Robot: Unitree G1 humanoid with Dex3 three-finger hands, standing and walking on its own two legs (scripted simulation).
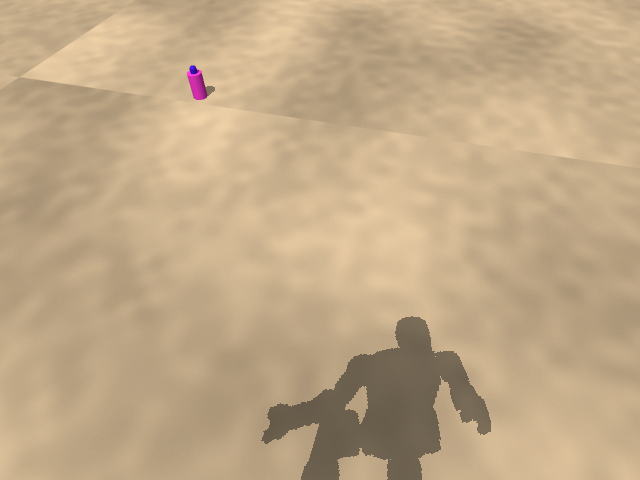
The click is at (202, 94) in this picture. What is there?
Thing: necked bottle
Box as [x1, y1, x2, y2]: [187, 65, 206, 99]
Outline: 192,65 190,66 190,70 187,72 190,86 194,98 202,99 206,97 206,92 201,72
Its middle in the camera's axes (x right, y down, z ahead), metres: -0.71 -0.88 +2.27
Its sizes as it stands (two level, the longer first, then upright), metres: 0.081 0.081 0.189
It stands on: the floor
